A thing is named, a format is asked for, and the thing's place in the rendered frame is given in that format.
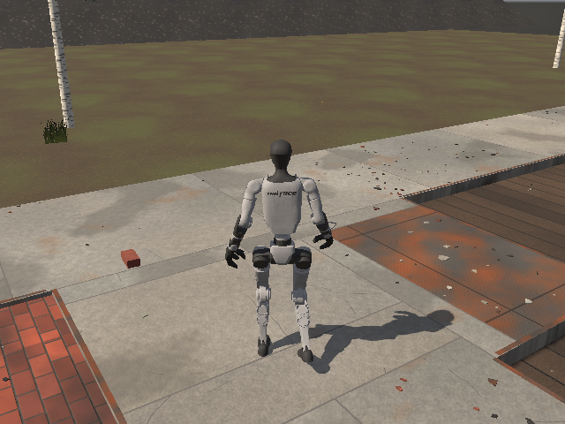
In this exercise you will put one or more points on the right robot thigh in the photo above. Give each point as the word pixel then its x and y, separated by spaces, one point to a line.
pixel 301 267

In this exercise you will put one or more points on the left robot hand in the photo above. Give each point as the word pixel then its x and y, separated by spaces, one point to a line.
pixel 230 254

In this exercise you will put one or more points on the left robot forearm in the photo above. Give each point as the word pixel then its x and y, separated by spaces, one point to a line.
pixel 237 236

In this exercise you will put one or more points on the right robot hand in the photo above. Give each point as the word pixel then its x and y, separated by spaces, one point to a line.
pixel 325 245

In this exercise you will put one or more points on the left robot thigh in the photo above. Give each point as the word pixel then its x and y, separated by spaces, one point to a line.
pixel 261 265

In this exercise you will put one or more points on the right robot upper arm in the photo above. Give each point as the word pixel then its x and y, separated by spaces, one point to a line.
pixel 309 186

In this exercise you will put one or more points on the right robot forearm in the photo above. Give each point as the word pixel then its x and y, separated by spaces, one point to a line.
pixel 324 228

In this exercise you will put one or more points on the left robot upper arm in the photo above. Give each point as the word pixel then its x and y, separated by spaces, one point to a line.
pixel 248 204

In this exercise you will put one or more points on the robot thigh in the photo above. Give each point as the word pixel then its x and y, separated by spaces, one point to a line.
pixel 301 267
pixel 261 265

